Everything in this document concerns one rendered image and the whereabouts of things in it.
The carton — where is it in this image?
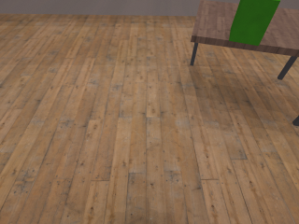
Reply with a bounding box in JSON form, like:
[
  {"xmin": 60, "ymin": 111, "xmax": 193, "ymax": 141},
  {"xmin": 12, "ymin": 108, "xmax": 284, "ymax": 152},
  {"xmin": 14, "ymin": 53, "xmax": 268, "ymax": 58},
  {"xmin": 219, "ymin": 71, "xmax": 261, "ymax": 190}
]
[{"xmin": 229, "ymin": 0, "xmax": 280, "ymax": 46}]

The table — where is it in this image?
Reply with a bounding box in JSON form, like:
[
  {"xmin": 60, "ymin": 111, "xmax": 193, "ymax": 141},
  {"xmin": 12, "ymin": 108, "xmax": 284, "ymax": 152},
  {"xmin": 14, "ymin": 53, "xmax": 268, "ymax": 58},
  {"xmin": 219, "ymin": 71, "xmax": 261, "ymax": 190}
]
[{"xmin": 190, "ymin": 0, "xmax": 299, "ymax": 127}]

